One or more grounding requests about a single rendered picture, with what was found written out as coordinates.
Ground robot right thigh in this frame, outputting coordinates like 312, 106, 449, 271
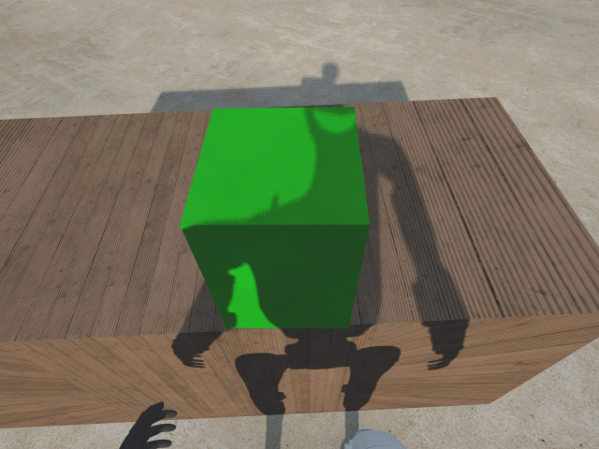
344, 430, 406, 449

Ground carton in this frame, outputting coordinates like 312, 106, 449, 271
180, 107, 370, 328

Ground pedestal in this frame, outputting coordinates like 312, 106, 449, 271
0, 97, 599, 428

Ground robot left hand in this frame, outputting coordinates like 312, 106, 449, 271
119, 401, 177, 449

